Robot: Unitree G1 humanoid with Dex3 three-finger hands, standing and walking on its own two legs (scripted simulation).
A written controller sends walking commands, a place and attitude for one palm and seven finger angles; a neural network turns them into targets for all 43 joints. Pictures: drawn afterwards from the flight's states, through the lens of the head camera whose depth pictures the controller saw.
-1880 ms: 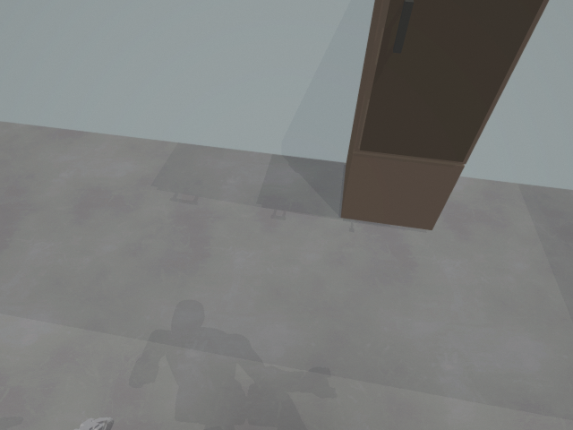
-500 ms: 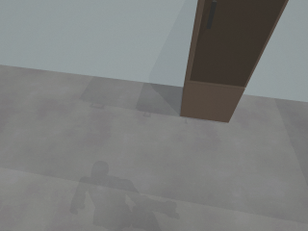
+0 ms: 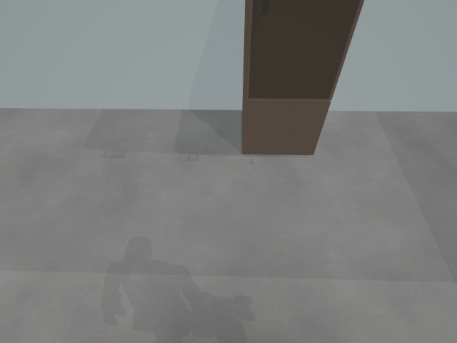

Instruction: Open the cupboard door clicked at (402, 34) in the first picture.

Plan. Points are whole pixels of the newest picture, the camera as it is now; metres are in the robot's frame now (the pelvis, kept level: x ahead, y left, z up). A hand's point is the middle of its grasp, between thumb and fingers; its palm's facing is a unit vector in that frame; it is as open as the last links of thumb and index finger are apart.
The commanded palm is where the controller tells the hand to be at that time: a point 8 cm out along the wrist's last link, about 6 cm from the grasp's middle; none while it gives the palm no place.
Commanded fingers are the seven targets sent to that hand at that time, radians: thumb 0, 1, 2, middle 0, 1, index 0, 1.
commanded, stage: walk to a spot facing it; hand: left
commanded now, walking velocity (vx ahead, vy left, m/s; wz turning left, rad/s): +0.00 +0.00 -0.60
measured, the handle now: out of the picture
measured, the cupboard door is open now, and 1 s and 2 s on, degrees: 0 0 0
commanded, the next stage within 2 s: turn to face it in 1.76 s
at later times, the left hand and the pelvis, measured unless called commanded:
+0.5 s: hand out of the picture +0.08 +0.23 -0.16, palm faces -0.18 -0.96 -0.23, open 7.4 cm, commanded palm none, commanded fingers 0.00 0.90 0.90 -0.20 -0.30 -0.20 -0.30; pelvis -0.02 +0.03 +0.01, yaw -15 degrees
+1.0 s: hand (230, 272) +0.29 +0.03 -0.16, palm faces -0.66 -0.74 -0.13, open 7.4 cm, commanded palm none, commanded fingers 0.00 0.90 0.90 -0.20 -0.30 -0.20 -0.30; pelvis +0.07 -0.02 +0.00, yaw -35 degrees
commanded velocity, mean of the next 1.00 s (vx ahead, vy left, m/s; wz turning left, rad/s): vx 0.20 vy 0.00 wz -0.58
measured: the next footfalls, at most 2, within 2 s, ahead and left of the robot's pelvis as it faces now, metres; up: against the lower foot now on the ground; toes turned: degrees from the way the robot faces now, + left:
left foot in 0.50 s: +0.02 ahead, +0.14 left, +0.00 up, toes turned -15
right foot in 1.02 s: +0.12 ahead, -0.21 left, +0.00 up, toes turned -43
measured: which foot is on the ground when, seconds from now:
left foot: down 0.00-0.02, up 0.04-0.48, down 0.50-1.00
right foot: down 0.00-0.50, up 0.52-1.00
